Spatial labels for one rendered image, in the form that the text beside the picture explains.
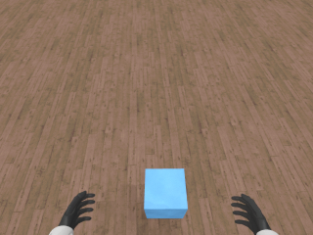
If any robot right hand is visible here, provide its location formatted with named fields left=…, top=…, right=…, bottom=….
left=231, top=193, right=271, bottom=235

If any carton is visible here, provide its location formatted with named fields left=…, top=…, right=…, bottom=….
left=144, top=168, right=188, bottom=218

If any left robot forearm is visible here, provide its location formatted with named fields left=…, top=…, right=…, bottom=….
left=49, top=225, right=74, bottom=235

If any robot left hand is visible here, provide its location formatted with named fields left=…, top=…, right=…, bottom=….
left=58, top=190, right=95, bottom=230

